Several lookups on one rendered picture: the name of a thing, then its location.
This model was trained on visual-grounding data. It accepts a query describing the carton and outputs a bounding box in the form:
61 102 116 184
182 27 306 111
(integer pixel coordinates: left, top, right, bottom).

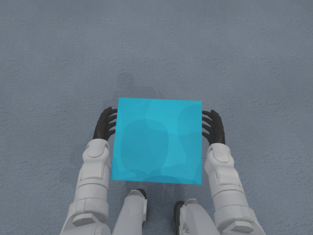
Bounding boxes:
111 97 202 185

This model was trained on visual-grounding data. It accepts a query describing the right robot hand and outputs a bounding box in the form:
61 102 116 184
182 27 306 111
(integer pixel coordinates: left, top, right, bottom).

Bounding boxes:
202 110 225 146

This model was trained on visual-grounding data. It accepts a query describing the right robot forearm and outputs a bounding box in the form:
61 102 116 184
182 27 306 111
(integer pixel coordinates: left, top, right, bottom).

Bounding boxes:
204 143 266 235

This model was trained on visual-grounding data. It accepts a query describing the right robot foot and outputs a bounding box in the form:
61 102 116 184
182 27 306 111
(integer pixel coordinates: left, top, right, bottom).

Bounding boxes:
174 201 185 235

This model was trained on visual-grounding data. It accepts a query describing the left robot hand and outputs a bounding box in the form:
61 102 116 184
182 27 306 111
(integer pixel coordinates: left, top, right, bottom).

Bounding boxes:
93 107 118 141

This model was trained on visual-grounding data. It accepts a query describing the left robot foot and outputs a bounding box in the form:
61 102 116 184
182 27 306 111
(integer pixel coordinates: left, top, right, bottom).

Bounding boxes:
137 189 146 228

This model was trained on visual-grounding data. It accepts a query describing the robot left upper arm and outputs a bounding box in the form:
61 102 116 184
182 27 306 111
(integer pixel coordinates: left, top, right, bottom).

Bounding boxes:
61 222 111 235

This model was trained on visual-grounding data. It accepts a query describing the left robot forearm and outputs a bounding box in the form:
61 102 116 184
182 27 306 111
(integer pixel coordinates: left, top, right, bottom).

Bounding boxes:
60 139 111 235

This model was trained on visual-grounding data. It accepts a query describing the robot foot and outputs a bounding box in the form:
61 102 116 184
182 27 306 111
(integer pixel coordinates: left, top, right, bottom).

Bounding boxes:
137 189 146 228
174 201 185 235

